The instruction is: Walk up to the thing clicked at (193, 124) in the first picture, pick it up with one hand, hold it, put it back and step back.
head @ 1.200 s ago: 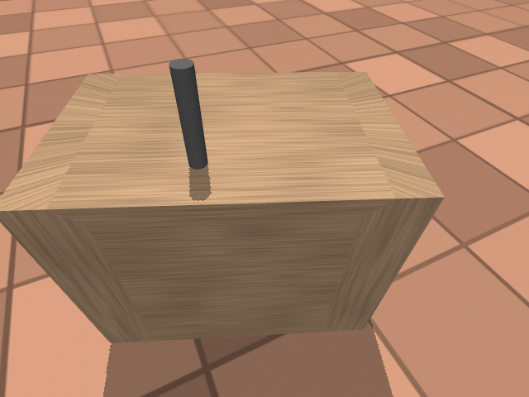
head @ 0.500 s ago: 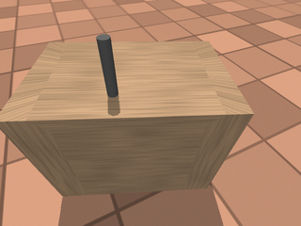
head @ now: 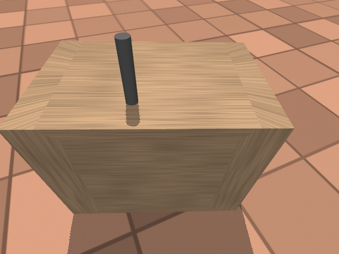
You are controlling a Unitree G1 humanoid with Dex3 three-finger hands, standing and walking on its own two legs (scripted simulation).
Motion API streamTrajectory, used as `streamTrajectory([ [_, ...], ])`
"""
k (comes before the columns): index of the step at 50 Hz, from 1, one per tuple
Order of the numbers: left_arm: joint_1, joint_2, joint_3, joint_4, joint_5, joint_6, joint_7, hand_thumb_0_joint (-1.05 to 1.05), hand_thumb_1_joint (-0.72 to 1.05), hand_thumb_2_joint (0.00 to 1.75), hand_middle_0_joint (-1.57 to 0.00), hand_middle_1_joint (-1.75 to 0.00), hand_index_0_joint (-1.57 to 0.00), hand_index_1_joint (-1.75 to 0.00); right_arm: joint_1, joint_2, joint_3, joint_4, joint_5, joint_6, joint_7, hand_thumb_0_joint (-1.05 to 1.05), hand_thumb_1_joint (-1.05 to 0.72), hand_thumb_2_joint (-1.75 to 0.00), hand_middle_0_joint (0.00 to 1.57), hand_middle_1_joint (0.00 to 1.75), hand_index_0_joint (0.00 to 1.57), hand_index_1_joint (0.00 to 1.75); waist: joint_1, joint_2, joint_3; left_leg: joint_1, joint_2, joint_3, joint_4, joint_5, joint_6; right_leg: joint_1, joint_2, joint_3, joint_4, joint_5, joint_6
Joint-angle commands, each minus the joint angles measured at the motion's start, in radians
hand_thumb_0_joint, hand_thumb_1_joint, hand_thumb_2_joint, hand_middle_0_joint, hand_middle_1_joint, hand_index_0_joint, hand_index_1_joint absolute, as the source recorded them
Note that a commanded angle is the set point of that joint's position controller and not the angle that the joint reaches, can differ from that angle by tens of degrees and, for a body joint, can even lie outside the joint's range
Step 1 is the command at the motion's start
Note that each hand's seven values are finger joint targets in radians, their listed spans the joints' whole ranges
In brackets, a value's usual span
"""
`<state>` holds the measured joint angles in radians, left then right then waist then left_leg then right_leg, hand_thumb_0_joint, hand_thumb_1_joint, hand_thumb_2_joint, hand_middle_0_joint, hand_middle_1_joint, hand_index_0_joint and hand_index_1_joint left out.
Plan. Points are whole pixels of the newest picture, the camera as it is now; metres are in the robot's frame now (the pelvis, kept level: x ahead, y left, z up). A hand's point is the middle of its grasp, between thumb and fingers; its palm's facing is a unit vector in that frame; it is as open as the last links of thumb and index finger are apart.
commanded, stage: walk up
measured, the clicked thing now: (127, 73) +0.65 +0.16 +0.09
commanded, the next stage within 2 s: stand in 1.88 s
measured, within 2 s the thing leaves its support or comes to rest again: neither
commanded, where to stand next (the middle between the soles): +0.03 +0.00 m, yaw +14 degrees
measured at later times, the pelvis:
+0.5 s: pelvis +0.00 +0.02 -0.01, yaw +10 degrees
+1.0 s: pelvis +0.01 +0.00 -0.01, yaw +15 degrees
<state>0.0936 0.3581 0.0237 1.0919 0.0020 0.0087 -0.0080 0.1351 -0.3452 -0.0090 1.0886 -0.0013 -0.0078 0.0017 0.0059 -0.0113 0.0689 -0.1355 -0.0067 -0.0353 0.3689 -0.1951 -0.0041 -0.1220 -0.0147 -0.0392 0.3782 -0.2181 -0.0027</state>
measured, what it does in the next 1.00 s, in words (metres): steps on the spot: right foot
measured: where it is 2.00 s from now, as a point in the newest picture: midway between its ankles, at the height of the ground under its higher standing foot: outside the picture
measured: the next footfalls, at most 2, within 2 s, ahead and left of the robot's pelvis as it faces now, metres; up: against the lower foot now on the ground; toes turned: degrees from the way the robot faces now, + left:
right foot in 0.68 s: +0.08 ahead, -0.13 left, +0.00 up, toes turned +11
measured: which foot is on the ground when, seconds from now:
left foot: down 0.00-1.00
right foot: down 0.00-0.40, up 0.42-0.66, down 0.68-1.00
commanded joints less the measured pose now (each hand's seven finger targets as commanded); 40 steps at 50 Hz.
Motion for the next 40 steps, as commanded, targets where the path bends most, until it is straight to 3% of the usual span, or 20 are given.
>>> streamTrajectory([
  [1,-0.019,0.209,0.065,-0.078,0.006,-0.009,0.008,0.0,0.9,0.9,-0.2,-0.3,-0.2,-0.3,-0.03,-0.255,-0.067,-0.094,-0.009,-0.02,-0.02,0.0,-0.9,-0.9,0.2,0.3,0.2,0.3,0.014,0.05,-0.081,-0.09,0.134,-0.153,-0.021,0.207,0.079,0.032,-0.065,0.05,0.024,0.016,-0.038],
  [5,-0.016,0.224,0.079,-0.103,0.013,-0.004,0.005,0.0,0.9,0.9,-0.2,-0.3,-0.2,-0.3,-0.04,-0.246,-0.072,-0.132,-0.014,-0.017,-0.021,0.0,-0.9,-0.9,0.2,0.3,0.2,0.3,0.021,0.033,-0.093,-0.157,0.084,-0.13,0.065,0.147,0.064,0.054,-0.115,0.086,-0.001,-0.018,-0.075],
  [7,0.0,0.263,0.095,-0.109,0.018,-0.004,0.006,0.0,0.9,0.9,-0.2,-0.3,-0.2,-0.3,-0.029,-0.223,-0.07,-0.147,-0.011,-0.012,-0.021,0.0,-0.9,-0.9,0.2,0.3,0.2,0.3,0.029,-0.07,-0.094,-0.195,-0.002,-0.025,0.245,0.099,0.033,0.069,-0.215,0.162,-0.073,0.013,-0.146],
  [9,-0.054,0.282,0.102,-0.156,0.029,-0.01,0.008,0.0,0.9,0.9,-0.2,-0.3,-0.2,-0.3,0.025,-0.223,-0.081,-0.157,-0.02,-0.002,-0.025,0.0,-0.9,-0.9,0.2,0.3,0.2,0.3,0.02,-0.153,-0.073,-0.253,0.003,0.022,0.466,-0.323,0.016,0.018,-0.386,0.258,-0.109,0.118,-0.255],
  [10,-0.055,0.274,0.104,-0.17,0.034,-0.011,0.006,0.0,0.9,0.9,-0.2,-0.3,-0.2,-0.3,0.043,-0.224,-0.079,-0.163,-0.02,0.001,-0.02,0.0,-0.9,-0.9,0.2,0.3,0.2,0.3,0.014,-0.151,-0.053,-0.257,0.03,0.012,0.485,-0.372,0.016,-0.015,-0.415,0.263,-0.11,0.154,-0.27],
  [13,-0.065,0.249,0.093,-0.192,0.043,-0.016,0.005,0.0,0.9,0.9,-0.2,-0.3,-0.2,-0.3,0.059,-0.211,-0.077,-0.172,-0.016,0.0,-0.002,0.0,-0.9,-0.9,0.2,0.3,0.2,0.3,0.005,-0.132,-0.012,-0.242,0.048,0.01,0.404,-0.317,0.028,-0.026,-0.332,0.153,-0.05,0.24,-0.215],
  [17,-0.055,0.26,0.092,-0.207,0.024,0.0,-0.003,0.0,0.9,0.9,-0.2,-0.3,-0.2,-0.3,0.154,-0.197,-0.082,-0.148,-0.027,-0.021,-0.006,0.0,-0.9,-0.9,0.2,0.3,0.2,0.3,-0.028,-0.115,-0.096,-0.072,-0.005,0.091,0.059,0.002,0.028,0.009,-0.229,0.01,0.175,0.278,-0.131],
  [18,-0.045,0.226,0.082,-0.219,0.017,0.008,-0.006,0.0,0.9,0.9,-0.2,-0.3,-0.2,-0.3,0.168,-0.223,-0.091,-0.141,-0.035,-0.028,-0.013,0.0,-0.9,-0.9,0.2,0.3,0.2,0.3,-0.031,-0.036,-0.109,0.013,0.024,0.03,-0.022,0.119,0.036,-0.05,-0.19,-0.022,0.267,0.185,-0.09],
  [19,-0.031,0.155,0.063,-0.238,0.009,0.017,-0.009,0.0,0.9,0.9,-0.2,-0.3,-0.2,-0.3,0.153,-0.293,-0.109,-0.156,-0.047,-0.036,-0.021,0.0,-0.9,-0.9,0.2,0.3,0.2,0.3,-0.018,0.178,-0.112,0.062,0.205,-0.242,-0.072,0.286,0.086,-0.181,-0.079,-0.076,0.404,-0.065,-0.03],
  [20,0.012,0.135,0.058,-0.231,0.003,0.034,-0.008,0.0,0.9,0.9,-0.2,-0.3,-0.2,-0.3,0.116,-0.327,-0.108,-0.181,-0.048,-0.045,-0.031,0.0,-0.9,-0.9,0.2,0.3,0.2,0.3,0.018,0.21,-0.109,0.079,0.323,-0.429,-0.07,0.322,0.167,-0.285,-0.013,0.008,0.442,-0.362,-0.005],
  [21,0.007,0.208,0.078,-0.208,0.009,0.044,0.001,0.0,0.9,0.9,-0.2,-0.3,-0.2,-0.3,0.092,-0.378,-0.12,-0.193,-0.033,-0.046,-0.036,0.0,-0.9,-0.9,0.2,0.3,0.2,0.3,-0.014,0.196,-0.099,-0.057,0.358,-0.473,-0.078,0.153,0.256,-0.194,-0.057,0.087,0.507,-0.413,-0.006],
  [22,-0.006,0.223,0.081,-0.202,0.006,0.043,-0.002,0.0,0.9,0.9,-0.2,-0.3,-0.2,-0.3,0.05,-0.352,-0.117,-0.2,-0.034,-0.047,-0.038,0.0,-0.9,-0.9,0.2,0.3,0.2,0.3,0.0,0.159,-0.053,-0.09,0.33,-0.448,-0.076,0.126,0.264,-0.199,-0.068,0.094,0.529,-0.385,-0.009],
  [24,0.011,0.195,0.078,-0.198,-0.003,0.036,-0.005,0.0,0.9,0.9,-0.2,-0.3,-0.2,-0.3,0.041,-0.278,-0.086,-0.206,-0.03,-0.053,-0.047,0.0,-0.9,-0.9,0.2,0.3,0.2,0.3,0.016,0.151,-0.082,0.046,0.24,-0.262,-0.007,0.375,0.198,-0.27,-0.064,0.117,0.482,-0.329,-0.015],
  [29,-0.001,0.168,0.064,-0.185,-0.003,0.013,0.009,0.0,0.9,0.9,-0.2,-0.3,-0.2,-0.3,0.095,-0.264,-0.078,-0.191,-0.014,-0.047,-0.044,0.0,-0.9,-0.9,0.2,0.3,0.2,0.3,-0.023,0.181,-0.158,0.152,0.196,-0.182,0.118,0.712,0.167,-0.2,-0.021,0.038,0.29,-0.245,0.0],
  [31,0.024,0.165,0.058,-0.169,-0.004,0.004,0.016,0.0,0.9,0.9,-0.2,-0.3,-0.2,-0.3,0.06,-0.272,-0.079,-0.2,-0.01,-0.034,-0.045,0.0,-0.9,-0.9,0.2,0.3,0.2,0.3,-0.013,0.187,-0.156,0.089,0.177,-0.145,0.155,0.646,0.167,-0.128,-0.01,0.013,0.189,-0.182,-0.007],
  [33,0.072,0.168,0.059,-0.137,0.0,-0.007,0.022,0.0,0.9,0.9,-0.2,-0.3,-0.2,-0.3,0.004,-0.262,-0.075,-0.211,0.005,-0.019,-0.04,0.0,-0.9,-0.9,0.2,0.3,0.2,0.3,0.023,0.143,-0.157,-0.011,0.146,-0.115,0.199,0.498,0.121,0.006,-0.02,0.015,0.014,0.07,-0.019],
  [35,0.059,0.244,0.074,-0.126,0.012,-0.025,0.027,0.0,0.9,0.9,-0.2,-0.3,-0.2,-0.3,-0.018,-0.2,-0.056,-0.225,0.026,-0.013,-0.032,0.0,-0.9,-0.9,0.2,0.3,0.2,0.3,0.021,-0.026,-0.169,-0.152,0.048,-0.075,0.273,0.223,0.048,0.115,-0.184,0.18,0.001,0.315,-0.079],
  [37,-0.07,0.306,0.073,-0.161,0.012,-0.026,0.019,0.0,0.9,0.9,-0.2,-0.3,-0.2,-0.3,0.033,-0.195,-0.061,-0.193,0.015,0.003,-0.032,0.0,-0.9,-0.9,0.2,0.3,0.2,0.3,-0.024,-0.16,-0.091,-0.074,-0.014,-0.007,0.335,-0.264,0.018,-0.124,-0.339,0.302,-0.044,0.176,-0.202],
  [39,-0.117,0.25,0.06,-0.174,0.013,-0.02,0.01,0.0,0.9,0.9,-0.2,-0.3,-0.2,-0.3,0.065,-0.205,-0.063,-0.152,0.004,-0.001,-0.018,0.0,-0.9,-0.9,0.2,0.3,0.2,0.3,-0.052,-0.181,-0.022,-0.013,0.008,-0.036,0.216,-0.205,0.02,-0.207,-0.263,0.21,-0.02,0.108,-0.145],
  [40,-0.105,0.237,0.056,-0.169,0.009,-0.02,0.01,0.0,0.9,0.9,-0.2,-0.3,-0.2,-0.3,0.046,-0.217,-0.062,-0.145,0.002,-0.008,-0.014,0.0,-0.9,-0.9,0.2,0.3,0.2,0.3,-0.041,-0.151,-0.017,-0.006,0.028,-0.06,0.135,-0.014,0.027,-0.189,-0.206,0.152,-0.004,0.093,-0.099],
])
